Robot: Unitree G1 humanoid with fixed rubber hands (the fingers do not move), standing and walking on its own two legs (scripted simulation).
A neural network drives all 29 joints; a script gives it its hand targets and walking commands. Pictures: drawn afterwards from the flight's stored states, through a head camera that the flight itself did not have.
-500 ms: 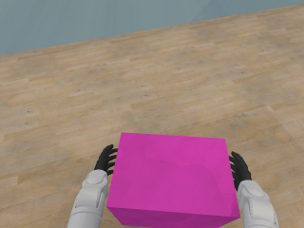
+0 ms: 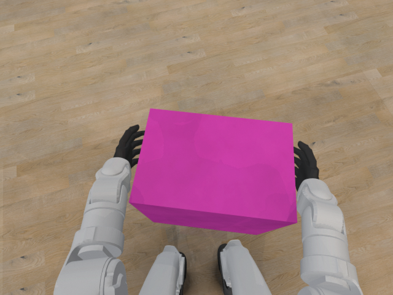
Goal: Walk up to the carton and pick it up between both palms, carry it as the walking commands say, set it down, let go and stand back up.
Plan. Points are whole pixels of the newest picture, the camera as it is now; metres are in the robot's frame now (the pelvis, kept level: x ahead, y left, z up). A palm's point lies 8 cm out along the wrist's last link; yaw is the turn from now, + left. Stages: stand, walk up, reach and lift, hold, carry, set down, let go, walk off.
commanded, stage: set down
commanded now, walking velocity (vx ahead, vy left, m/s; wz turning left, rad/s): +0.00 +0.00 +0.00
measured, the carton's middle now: (211, 181) +0.37 -0.02 -0.14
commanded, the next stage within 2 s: none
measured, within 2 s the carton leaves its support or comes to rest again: neither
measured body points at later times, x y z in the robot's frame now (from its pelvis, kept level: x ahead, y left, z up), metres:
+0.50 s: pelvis +0.00 +0.02 -0.07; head +0.23 +0.02 +0.33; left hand +0.44 +0.17 -0.16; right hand +0.38 -0.20 -0.16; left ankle +0.06 +0.11 -0.66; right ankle +0.09 -0.11 -0.66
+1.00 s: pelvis -0.04 +0.02 -0.14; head +0.24 +0.02 +0.21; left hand +0.46 +0.17 -0.24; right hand +0.41 -0.21 -0.25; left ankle +0.06 +0.11 -0.66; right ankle +0.09 -0.11 -0.66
